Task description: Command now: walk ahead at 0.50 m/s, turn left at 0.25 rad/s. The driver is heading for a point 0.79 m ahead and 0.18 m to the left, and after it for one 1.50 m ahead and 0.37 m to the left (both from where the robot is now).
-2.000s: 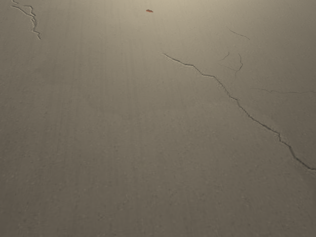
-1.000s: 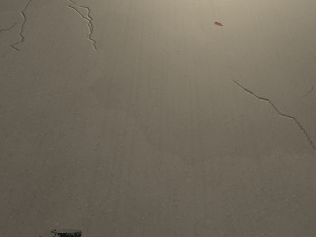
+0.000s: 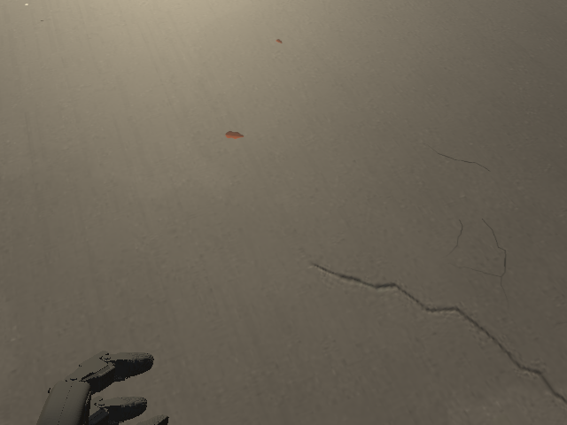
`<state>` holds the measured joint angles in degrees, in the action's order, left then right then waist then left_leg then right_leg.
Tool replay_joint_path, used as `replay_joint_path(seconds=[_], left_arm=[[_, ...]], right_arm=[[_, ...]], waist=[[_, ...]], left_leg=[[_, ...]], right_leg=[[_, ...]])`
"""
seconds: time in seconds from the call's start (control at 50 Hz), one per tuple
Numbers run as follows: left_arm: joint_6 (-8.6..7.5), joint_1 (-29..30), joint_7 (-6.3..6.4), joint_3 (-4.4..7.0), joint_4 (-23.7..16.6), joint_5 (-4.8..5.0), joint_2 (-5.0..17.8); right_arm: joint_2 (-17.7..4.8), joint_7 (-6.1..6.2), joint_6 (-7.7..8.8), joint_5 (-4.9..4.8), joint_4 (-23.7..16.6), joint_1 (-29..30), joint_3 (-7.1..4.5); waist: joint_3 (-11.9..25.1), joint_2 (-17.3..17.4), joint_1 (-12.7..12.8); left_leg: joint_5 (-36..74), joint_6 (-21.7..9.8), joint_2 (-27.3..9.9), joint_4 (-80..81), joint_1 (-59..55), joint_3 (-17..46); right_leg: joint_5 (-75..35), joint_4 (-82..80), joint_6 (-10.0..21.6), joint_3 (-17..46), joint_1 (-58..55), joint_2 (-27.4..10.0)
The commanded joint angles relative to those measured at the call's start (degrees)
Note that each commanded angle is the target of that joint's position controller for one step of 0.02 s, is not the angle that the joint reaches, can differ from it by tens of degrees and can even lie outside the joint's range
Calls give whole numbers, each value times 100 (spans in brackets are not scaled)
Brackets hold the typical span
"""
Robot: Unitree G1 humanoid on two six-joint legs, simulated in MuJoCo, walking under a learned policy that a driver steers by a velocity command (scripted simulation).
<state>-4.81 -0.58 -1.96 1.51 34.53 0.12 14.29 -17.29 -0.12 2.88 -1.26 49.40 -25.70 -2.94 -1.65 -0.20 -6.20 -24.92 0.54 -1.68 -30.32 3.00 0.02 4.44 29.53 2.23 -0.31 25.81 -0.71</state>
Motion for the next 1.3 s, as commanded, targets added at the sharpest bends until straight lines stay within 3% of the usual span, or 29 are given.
replay_joint_path(seconds=[0.02, 0.04, 0.08, 0.12, 0.18, 0.26, 0.4, 0.44, 0.48, 0.5, 0.52, 0.54, 0.56, 0.6, 0.64, 0.68, 0.78, 0.84, 0.94, 1.0, 1.04, 1.06, 1.08, 1.1, 1.12, 1.14, 1.16, 1.24, 1.3], left_arm=[[52, -2492, 137, 533, 187, -116, 1441], [49, -2183, 130, 419, 237, -32, 1094], [13, -1508, 98, 300, 276, -7, 699], [-85, -1134, 76, 280, 340, -68, 525], [-206, -1060, 112, 358, 526, -92, 643], [-179, -1180, 201, 425, 731, -82, 847], [33, -1661, 251, 564, 1064, 107, 1238], [116, -1613, 271, 611, 1074, 148, 1410], [206, -1486, 298, 601, 1036, 197, 1441], [178, -1605, 321, 503, 956, 77, 1222], [42, -2106, 260, 227, 609, -159, 346], [-171, -1593, 189, 265, 574, 44, 789], [-270, -1042, 150, 342, 399, 258, 1081], [-342, -970, 225, 328, 461, 36, 1001], [-219, -1145, 216, 377, 505, -53, 1025], [-100, -1236, 207, 337, 569, -90, 855], [-53, -466, 138, 185, 483, -10, 560], [-81, -18, 60, 151, 382, 81, 563], [-112, 332, -127, 142, 154, 116, 620], [-95, -181, -181, 223, 200, 82, 784], [-53, -1590, -104, 467, 515, 55, 1228], [-35, -2246, -38, 618, 506, -31, 1861], [-21, -2212, -35, 553, 494, 46, 1647], [17, -2042, -9, 445, 430, 72, 1299], [51, -1726, 25, 414, 324, 44, 1167], [85, -1444, 38, 397, 268, 51, 1108], [105, -1281, 71, 361, 212, 54, 1006], [196, -1059, 171, 428, 184, -14, 1219], [344, -1113, 288, 470, 252, 93, 1305]], right_arm=[[-344, 33, 233, -26, -620, -60, 24], [-759, 22, 232, -148, -678, 290, -120], [-672, 34, 174, -71, -749, 740, -143], [-470, 29, 23, -46, -678, 591, -155], [-268, 29, -109, -27, -769, 729, -139], [-151, -75, -84, -2, -991, 1318, -87], [-207, -311, -98, 8, -1553, 2413, -60], [-366, -332, -130, 24, -1627, 2243, -147], [-783, -275, -171, 4, -1338, 933, -413], [-1252, -162, -229, -26, -1102, -25, -622], [-1908, -118, -179, -69, -1167, 227, -688], [-1457, -164, -68, -17, -1389, 85, -543], [-1115, -188, 23, 37, -1309, 260, -445], [-800, -163, 69, 38, -1384, 963, -345], [-636, -116, 77, 133, -1540, 1286, -278], [-654, -61, 114, 110, -1473, 1253, -273], [-692, 32, 158, 111, -1147, 896, -229], [-797, 18, 194, 118, -945, 670, -231], [-848, 31, 107, 114, -620, 456, -269], [-981, 100, 20, 117, -638, 660, -309], [-942, 178, -50, 133, -742, 830, -264], [-591, 190, 37, 239, -1011, 497, -130], [-305, 119, 175, 286, -993, 300, -10], [-757, 14, 314, 132, -1057, 612, -89], [-780, -19, 373, 23, -1202, 1060, -80], [-763, 8, 375, 98, -1264, 1322, -88], [-827, 55, 318, 208, -1293, 1376, -142], [-488, 163, 67, 227, -1254, 1027, -62], [-423, 202, -1, 237, -1280, 1319, -39]], waist=[[2273, -1385, 1334], [1388, -983, 1271], [520, -655, 952], [237, -732, 638], [36, -461, 511], [-135, -313, 657], [-441, -191, 975], [-170, -356, 775], [605, -306, 1], [1133, 216, -375], [1507, 1774, 391], [2274, 1020, -32], [1456, 677, -90], [660, 131, 387], [542, 299, 682], [489, 238, 749], [157, 398, 369], [-74, 396, 134], [-305, 291, 54], [148, 487, 395], [1041, 333, 1156], [1798, -704, 1148], [2364, -1523, 985], [2032, -889, 1148], [1433, -465, 1099], [859, 82, 936], [662, 204, 778], [627, -259, 424], [899, -372, 523]], left_leg=[[-865, -95, 256, -3870, 3778, 624], [-503, -111, -41, -4235, 4183, 741], [344, -104, -410, -3926, 4015, 546], [833, -49, -588, -3675, 3448, 592], [1303, 63, -614, -3396, 3510, 638], [2416, 53, -574, -2079, 3575, 499], [2173, -342, -408, -722, 3588, -71], [1583, -560, -77, -656, 3033, -408], [1588, -894, 483, -300, 1163, -690], [1738, -1189, 123, -181, -609, 179], [699, -2238, -1343, 480, -2241, 3524], [-87, -2464, -1750, 1342, -2525, 4887], [275, -2142, -1619, 1460, -2047, 4088], [1509, -1778, -1140, 1414, -478, 2804], [2353, -1733, -892, 1633, 322, 2328], [3010, -1775, -823, 1747, 649, 1872], [3001, -1350, -511, 1963, 775, 863], [2392, -1276, -717, 2131, 533, 801], [3144, -1183, -1194, 1781, -774, 634], [5545, -955, -1150, 952, -1031, 303], [6367, -622, -765, -1051, -270, -130], [4092, -175, -104, -3298, 1721, -355], [-711, 136, 886, -4805, 3248, 246], [-660, 65, 461, -5134, 3736, 851], [-349, 46, 200, -4922, 3800, 758], [-138, 77, 22, -4473, 3764, 600], [32, 120, -136, -4053, 3500, 557], [439, 440, -14, -2871, 2874, 360], [1393, 553, 195, -1939, 2560, 341]], right_leg=[[1258, -982, 1427, 3975, -4776, -2404], [1569, -1136, 1224, 3237, -4117, -2189], [1103, -1514, 961, 1990, -2826, -1690], [409, -1908, 862, 1226, -2014, -1432], [-479, -2176, 926, 520, -1735, -1445], [-784, -2254, 821, -270, -1902, -1327], [-1191, -1910, 588, -856, -2905, -1650], [-2904, -1207, 457, -1041, -3115, -1643], [-4003, 726, 206, -1332, -2708, -1357], [-2532, 2441, -75, -1343, -1364, -1110], [2740, 4469, -464, -860, 1205, 105], [3042, 5071, -379, 522, 1767, 200], [2464, 4988, -243, 555, 2230, -63], [1628, 4000, -177, 535, 1683, -503], [1277, 3542, -256, 564, 1035, -619], [1012, 3126, -429, 409, 922, -600], [-931, 1263, -519, 192, 848, -547], [-1511, 624, -379, 133, 816, -452], [-626, 190, -3, 185, 1532, -301], [116, 160, 279, -171, 665, 99], [-226, 4, 638, -122, -1530, 294], [-833, 38, 1462, 2112, -3641, -1114], [-1197, -735, 2247, 4434, -4741, -1968], [-1220, -790, 1964, 3882, -4531, -1803], [-1812, -740, 1750, 3021, -3818, -1599], [-2528, -804, 1587, 2435, -2954, -1353], [-2853, -912, 1482, 2102, -2357, -1194], [-3681, -1096, 1455, 1572, -1271, -784], [-3336, -901, 1153, 1396, -1125, -516]])
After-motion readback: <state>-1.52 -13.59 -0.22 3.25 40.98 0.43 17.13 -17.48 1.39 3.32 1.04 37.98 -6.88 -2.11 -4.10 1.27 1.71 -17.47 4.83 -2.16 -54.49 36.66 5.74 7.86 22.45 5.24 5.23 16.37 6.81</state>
